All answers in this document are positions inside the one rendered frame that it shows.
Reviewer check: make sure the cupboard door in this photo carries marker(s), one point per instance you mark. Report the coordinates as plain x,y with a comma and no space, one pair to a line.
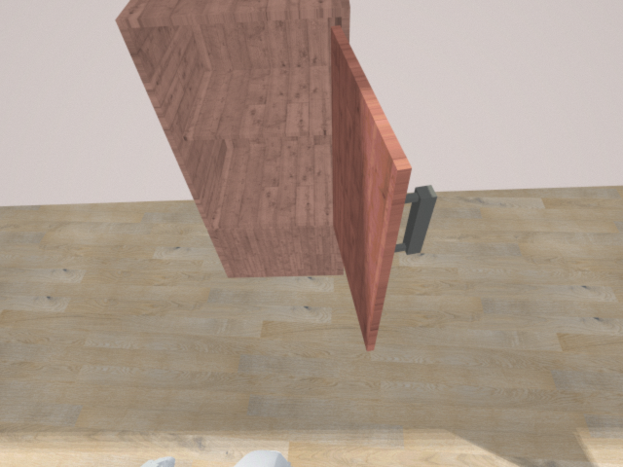
371,174

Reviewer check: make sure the handle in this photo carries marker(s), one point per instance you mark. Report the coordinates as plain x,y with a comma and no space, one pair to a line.
423,202

